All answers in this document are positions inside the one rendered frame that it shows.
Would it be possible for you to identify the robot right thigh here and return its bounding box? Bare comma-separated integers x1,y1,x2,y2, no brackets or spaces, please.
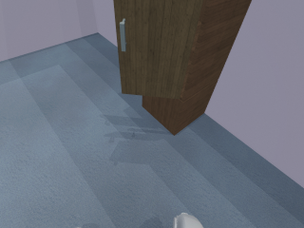
173,214,203,228

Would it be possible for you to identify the cupboard door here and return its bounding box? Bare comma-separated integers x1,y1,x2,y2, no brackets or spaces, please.
113,0,203,99

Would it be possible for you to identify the handle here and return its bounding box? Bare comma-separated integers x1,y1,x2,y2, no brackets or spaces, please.
120,18,127,52

